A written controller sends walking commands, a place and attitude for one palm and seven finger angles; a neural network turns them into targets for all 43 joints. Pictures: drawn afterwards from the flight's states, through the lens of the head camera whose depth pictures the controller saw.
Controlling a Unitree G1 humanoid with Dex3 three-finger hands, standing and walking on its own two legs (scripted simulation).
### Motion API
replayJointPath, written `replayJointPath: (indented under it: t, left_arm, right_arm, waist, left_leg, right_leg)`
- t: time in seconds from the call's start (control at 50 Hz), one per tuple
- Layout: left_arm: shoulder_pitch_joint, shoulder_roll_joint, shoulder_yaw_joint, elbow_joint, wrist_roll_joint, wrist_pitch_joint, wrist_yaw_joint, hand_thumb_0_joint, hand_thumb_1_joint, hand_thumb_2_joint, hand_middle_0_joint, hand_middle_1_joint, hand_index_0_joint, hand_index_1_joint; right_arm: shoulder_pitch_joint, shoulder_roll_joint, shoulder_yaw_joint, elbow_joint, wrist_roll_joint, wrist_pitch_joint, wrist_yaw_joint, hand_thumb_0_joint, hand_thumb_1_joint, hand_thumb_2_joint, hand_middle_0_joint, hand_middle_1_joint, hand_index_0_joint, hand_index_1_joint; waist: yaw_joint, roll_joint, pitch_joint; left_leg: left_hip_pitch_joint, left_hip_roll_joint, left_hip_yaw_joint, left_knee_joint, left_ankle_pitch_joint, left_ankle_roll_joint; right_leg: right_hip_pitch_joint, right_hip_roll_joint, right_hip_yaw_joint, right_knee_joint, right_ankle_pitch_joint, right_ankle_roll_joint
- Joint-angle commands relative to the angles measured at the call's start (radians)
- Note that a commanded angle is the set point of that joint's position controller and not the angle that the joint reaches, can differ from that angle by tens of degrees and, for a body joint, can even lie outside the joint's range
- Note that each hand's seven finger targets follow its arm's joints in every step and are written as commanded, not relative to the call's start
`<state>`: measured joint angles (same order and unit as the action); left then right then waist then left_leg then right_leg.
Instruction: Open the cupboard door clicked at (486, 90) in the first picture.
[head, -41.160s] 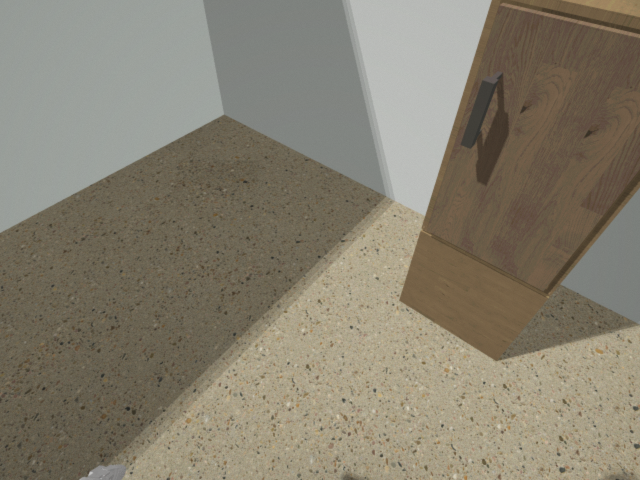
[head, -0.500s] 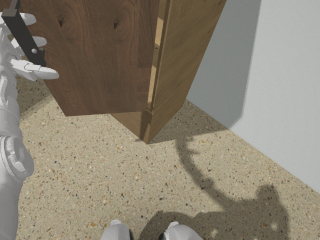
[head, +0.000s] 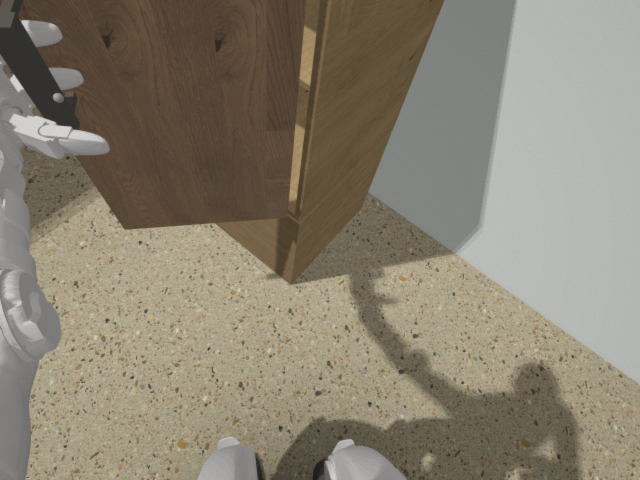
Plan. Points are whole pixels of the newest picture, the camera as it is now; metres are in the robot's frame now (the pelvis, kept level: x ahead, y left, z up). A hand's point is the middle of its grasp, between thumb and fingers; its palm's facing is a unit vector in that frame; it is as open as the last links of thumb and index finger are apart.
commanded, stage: slide the fingers in behind the handle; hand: left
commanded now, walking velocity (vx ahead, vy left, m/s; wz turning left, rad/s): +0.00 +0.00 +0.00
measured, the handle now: (42, 69) +0.58 +0.26 +0.12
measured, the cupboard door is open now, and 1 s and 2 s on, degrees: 48 48 100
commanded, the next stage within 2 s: close the thumb around the handle in 0.02 s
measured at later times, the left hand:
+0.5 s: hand (61, 95) +0.54 +0.23 +0.12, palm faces +0.04 -1.00 +0.00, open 9.9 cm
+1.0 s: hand (62, 98) +0.54 +0.23 +0.12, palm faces +0.06 -1.00 +0.00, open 5.5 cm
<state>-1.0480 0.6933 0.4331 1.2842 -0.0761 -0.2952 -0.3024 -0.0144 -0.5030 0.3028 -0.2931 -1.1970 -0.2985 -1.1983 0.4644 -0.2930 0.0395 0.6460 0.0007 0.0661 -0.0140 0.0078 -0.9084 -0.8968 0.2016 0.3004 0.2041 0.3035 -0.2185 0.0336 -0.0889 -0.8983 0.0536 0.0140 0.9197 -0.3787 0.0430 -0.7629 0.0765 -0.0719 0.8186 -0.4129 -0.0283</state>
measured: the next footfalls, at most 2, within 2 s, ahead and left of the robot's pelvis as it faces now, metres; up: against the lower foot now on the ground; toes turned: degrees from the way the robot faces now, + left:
none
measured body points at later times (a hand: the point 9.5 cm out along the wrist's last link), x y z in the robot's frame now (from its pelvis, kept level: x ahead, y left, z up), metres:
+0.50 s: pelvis +0.01 +0.01 +0.00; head +0.13 +0.03 +0.43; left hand +0.53 +0.29 +0.12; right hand -0.03 -0.26 -0.10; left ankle +0.03 +0.09 -0.69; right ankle -0.02 -0.11 -0.69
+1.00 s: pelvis +0.01 +0.01 +0.00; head +0.13 +0.04 +0.43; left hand +0.53 +0.28 +0.12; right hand -0.03 -0.26 -0.10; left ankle +0.03 +0.09 -0.69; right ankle -0.02 -0.11 -0.69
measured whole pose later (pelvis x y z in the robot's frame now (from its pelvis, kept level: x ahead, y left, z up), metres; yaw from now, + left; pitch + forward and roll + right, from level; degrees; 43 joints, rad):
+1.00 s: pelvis +0.01 +0.01 +0.00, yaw +0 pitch +20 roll -5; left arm -1.03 0.66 0.43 1.27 -0.07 -0.30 -0.28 0.01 0.75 0.82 -0.38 -1.35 -0.40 -1.35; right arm 0.45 -0.28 0.04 0.64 -0.01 0.07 -0.01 0.01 -0.91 -0.90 0.20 0.30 0.20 0.30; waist -0.21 0.04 -0.10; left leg -0.89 0.05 0.02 0.92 -0.39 0.05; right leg -0.75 0.07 -0.06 0.82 -0.42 -0.02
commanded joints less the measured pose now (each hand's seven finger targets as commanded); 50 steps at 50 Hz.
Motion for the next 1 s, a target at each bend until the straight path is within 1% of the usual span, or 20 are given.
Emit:
replayJointPath:
  t: [0.0, 0.04, 0.1, 0.14, 0.18, 0.3, 0.34, 0.42, 0.48, 0.54, 0.6, 0.64, 0.68, 0.72, 0.76, 0.82, 0.88, 0.9, 0.92, 0.98]
  left_arm:
    - [-0.437, 0.264, 0.025, -0.204, -0.024, -0.062, -0.005, 0.000, -0.500, 0.300, -0.300, -1.200, -0.300, -1.200]
    - [-0.457, 0.243, 0.004, -0.212, -0.022, -0.061, -0.006, 0.000, -0.500, 0.300, -0.300, -1.200, -0.300, -1.200]
    - [-0.469, 0.271, 0.022, -0.208, -0.021, -0.058, 0.000, 0.000, -0.500, 0.300, -0.300, -1.200, -0.300, -1.200]
    - [-0.470, 0.282, 0.030, -0.237, -0.018, -0.075, -0.001, 0.000, -0.388, 0.348, -0.308, -1.212, -0.308, -1.212]
    - [-0.474, 0.233, -0.003, -0.219, -0.019, -0.072, -0.004, 0.000, -0.276, 0.396, -0.316, -1.224, -0.316, -1.224]
    - [-0.476, 0.257, 0.015, -0.200, -0.022, -0.057, -0.004, 0.000, 0.060, 0.540, -0.340, -1.260, -0.340, -1.260]
    - [-0.488, 0.272, 0.034, -0.242, -0.019, -0.070, 0.000, 0.000, 0.172, 0.588, -0.348, -1.272, -0.348, -1.272]
    - [-0.463, 0.190, -0.010, -0.263, -0.027, -0.077, 0.001, 0.000, 0.396, 0.684, -0.364, -1.296, -0.364, -1.296]
    - [-0.430, 0.222, 0.013, -0.200, -0.024, -0.054, 0.006, 0.000, 0.564, 0.756, -0.376, -1.314, -0.376, -1.314]
    - [-0.465, 0.223, 0.007, -0.241, -0.016, -0.060, 0.018, 0.000, 0.732, 0.828, -0.388, -1.332, -0.388, -1.332]
    - [-0.450, 0.238, 0.020, -0.227, -0.015, -0.067, 0.019, 0.000, 0.900, 0.900, -0.400, -1.350, -0.400, -1.350]
    - [-0.485, 0.193, -0.011, -0.237, -0.017, -0.075, 0.019, 0.000, 0.900, 0.900, -0.400, -1.350, -0.400, -1.350]
    - [-0.447, 0.240, 0.026, -0.230, -0.016, -0.075, 0.020, 0.000, 0.900, 0.900, -0.400, -1.350, -0.400, -1.350]
    - [-0.479, 0.187, -0.014, -0.246, -0.018, -0.081, 0.019, 0.000, 0.900, 0.900, -0.400, -1.350, -0.400, -1.350]
    - [-0.469, 0.230, 0.018, -0.235, -0.016, -0.076, 0.024, 0.000, 0.900, 0.900, -0.400, -1.350, -0.400, -1.350]
    - [-0.469, 0.200, 0.003, -0.260, -0.020, -0.083, 0.022, 0.000, 0.900, 0.900, -0.400, -1.350, -0.400, -1.350]
    - [-0.440, 0.229, 0.021, -0.263, -0.018, -0.085, 0.020, 0.000, 0.900, 0.900, -0.400, -1.350, -0.400, -1.350]
    - [-0.447, 0.196, -0.004, -0.272, -0.018, -0.084, 0.018, 0.000, 0.900, 0.900, -0.400, -1.350, -0.400, -1.350]
    - [-0.507, 0.250, 0.029, -0.259, -0.015, -0.089, 0.025, 0.000, 0.900, 0.900, -0.400, -1.350, -0.400, -1.350]
    - [-0.432, 0.235, 0.025, -0.256, -0.015, -0.087, 0.021, 0.000, 0.900, 0.900, -0.400, -1.350, -0.400, -1.350]
  right_arm:
    - [0.178, -0.192, -0.062, -0.031, 0.002, -0.005, -0.016, 0.000, -0.900, -0.900, 0.200, 0.300, 0.200, 0.300]
    - [0.172, -0.190, -0.060, -0.036, 0.003, -0.005, -0.016, 0.000, -0.900, -0.900, 0.200, 0.300, 0.200, 0.300]
    - [0.176, -0.194, -0.061, -0.034, 0.002, -0.006, -0.019, 0.000, -0.900, -0.900, 0.200, 0.300, 0.200, 0.300]
    - [0.178, -0.192, -0.061, -0.036, 0.000, -0.007, -0.019, 0.000, -0.900, -0.900, 0.200, 0.300, 0.200, 0.300]
    - [0.173, -0.188, -0.062, -0.030, 0.000, -0.008, -0.016, 0.000, -0.900, -0.900, 0.200, 0.300, 0.200, 0.300]
    - [0.179, -0.194, -0.060, -0.030, 0.000, -0.008, -0.019, 0.000, -0.900, -0.900, 0.200, 0.300, 0.200, 0.300]
    - [0.185, -0.192, -0.063, -0.029, -0.005, -0.009, -0.017, 0.000, -0.900, -0.900, 0.200, 0.300, 0.200, 0.300]
    - [0.183, -0.182, -0.067, -0.032, -0.008, -0.005, -0.008, 0.000, -0.900, -0.900, 0.200, 0.300, 0.200, 0.300]
    - [0.180, -0.189, -0.065, -0.032, -0.002, 0.003, -0.010, 0.000, -0.900, -0.900, 0.200, 0.300, 0.200, 0.300]
    - [0.183, -0.189, -0.065, -0.033, -0.006, 0.002, -0.010, 0.000, -0.900, -0.900, 0.200, 0.300, 0.200, 0.300]
    - [0.182, -0.189, -0.065, -0.034, -0.006, 0.003, -0.011, 0.000, -0.900, -0.900, 0.200, 0.300, 0.200, 0.300]
    - [0.181, -0.185, -0.066, -0.026, -0.007, -0.001, -0.007, 0.000, -0.900, -0.900, 0.200, 0.300, 0.200, 0.300]
    - [0.183, -0.191, -0.066, -0.031, -0.007, 0.001, -0.009, 0.000, -0.900, -0.900, 0.200, 0.300, 0.200, 0.300]
    - [0.184, -0.185, -0.066, -0.027, -0.009, -0.001, -0.008, 0.000, -0.900, -0.900, 0.200, 0.300, 0.200, 0.300]
    - [0.184, -0.191, -0.068, -0.026, -0.009, 0.000, -0.009, 0.000, -0.900, -0.900, 0.200, 0.300, 0.200, 0.300]
    - [0.184, -0.186, -0.068, -0.030, -0.010, -0.004, -0.008, 0.000, -0.900, -0.900, 0.200, 0.300, 0.200, 0.300]
    - [0.179, -0.188, -0.068, -0.032, -0.007, 0.000, -0.007, 0.000, -0.900, -0.900, 0.200, 0.300, 0.200, 0.300]
    - [0.172, -0.185, -0.069, -0.034, -0.006, 0.000, -0.005, 0.000, -0.900, -0.900, 0.200, 0.300, 0.200, 0.300]
    - [0.181, -0.191, -0.066, -0.022, -0.009, 0.001, -0.011, 0.000, -0.900, -0.900, 0.200, 0.300, 0.200, 0.300]
    - [0.175, -0.188, -0.067, -0.034, -0.007, 0.001, -0.009, 0.000, -0.900, -0.900, 0.200, 0.300, 0.200, 0.300]
  waist:
    - [0.004, 0.149, -0.435]
    - [-0.003, 0.168, -0.442]
    - [-0.007, 0.152, -0.424]
    - [0.003, 0.182, -0.477]
    - [-0.013, 0.182, -0.448]
    - [-0.012, 0.151, -0.440]
    - [0.000, 0.197, -0.507]
    - [0.000, 0.213, -0.498]
    - [0.001, 0.142, -0.440]
    - [0.003, 0.184, -0.473]
    - [0.000, 0.157, -0.460]
    - [-0.010, 0.182, -0.456]
    - [0.006, 0.181, -0.471]
    - [-0.010, 0.177, -0.461]
    - [0.000, 0.177, -0.471]
    - [0.002, 0.187, -0.480]
    - [0.017, 0.195, -0.493]
    - [0.007, 0.195, -0.485]
    - [-0.011, 0.171, -0.453]
    - [0.015, 0.185, -0.480]
  left_leg:
    - [0.492, -0.013, -0.090, -0.062, 0.374, 0.002]
    - [0.501, -0.015, -0.089, -0.059, 0.377, 0.003]
    - [0.487, -0.013, -0.091, -0.060, 0.358, 0.004]
    - [0.531, -0.012, -0.096, -0.055, 0.413, -0.001]
    - [0.541, -0.009, -0.101, -0.051, 0.410, -0.003]
    - [0.521, -0.007, -0.104, -0.054, 0.401, -0.001]
    - [0.575, -0.005, -0.110, -0.046, 0.467, -0.006]
    - [0.621, -0.003, -0.119, -0.042, 0.526, -0.012]
    - [0.544, -0.005, -0.109, -0.054, 0.454, -0.006]
    - [0.573, -0.006, -0.114, -0.056, 0.461, -0.009]
    - [0.554, -0.005, -0.110, -0.054, 0.457, -0.008]
    - [0.578, -0.004, -0.116, -0.052, 0.454, -0.010]
    - [0.572, -0.004, -0.116, -0.055, 0.457, -0.012]
    - [0.586, -0.004, -0.120, -0.052, 0.468, -0.010]
    - [0.576, -0.004, -0.117, -0.052, 0.458, -0.011]
    - [0.587, -0.007, -0.116, -0.052, 0.468, -0.009]
    - [0.590, -0.005, -0.115, -0.054, 0.485, -0.014]
    - [0.600, -0.004, -0.115, -0.053, 0.476, -0.014]
    - [0.577, -0.002, -0.120, -0.049, 0.467, -0.009]
    - [0.575, -0.006, -0.111, -0.057, 0.463, -0.012]
  right_leg:
    - [0.040, 0.008, 0.044, -0.094, 0.321, 0.017]
    - [0.027, 0.006, 0.046, -0.091, 0.323, 0.018]
    - [0.026, 0.005, 0.048, -0.096, 0.308, 0.019]
    - [0.030, 0.007, 0.045, -0.082, 0.339, 0.015]
    - [-0.008, 0.008, 0.039, -0.085, 0.322, 0.016]
    - [0.000, 0.007, 0.038, -0.085, 0.316, 0.017]
    - [0.000, 0.008, 0.036, -0.072, 0.350, 0.014]
    - [-0.025, 0.013, 0.027, -0.070, 0.356, 0.010]
    - [-0.003, 0.011, 0.030, -0.080, 0.339, 0.015]
    - [-0.009, 0.009, 0.028, -0.076, 0.332, 0.013]
    - [0.003, 0.010, 0.032, -0.077, 0.341, 0.014]
    - [-0.030, 0.011, 0.028, -0.077, 0.323, 0.014]
    - [-0.010, 0.010, 0.029, -0.075, 0.323, 0.011]
    - [-0.027, 0.011, 0.027, -0.074, 0.324, 0.010]
    - [-0.015, 0.010, 0.030, -0.076, 0.324, 0.012]
    - [-0.009, 0.011, 0.029, -0.076, 0.330, 0.010]
    - [0.007, 0.012, 0.029, -0.073, 0.345, 0.009]
    - [-0.013, 0.012, 0.028, -0.075, 0.334, 0.010]
    - [-0.020, 0.011, 0.030, -0.077, 0.330, 0.011]
    - [0.011, 0.010, 0.031, -0.077, 0.339, 0.011]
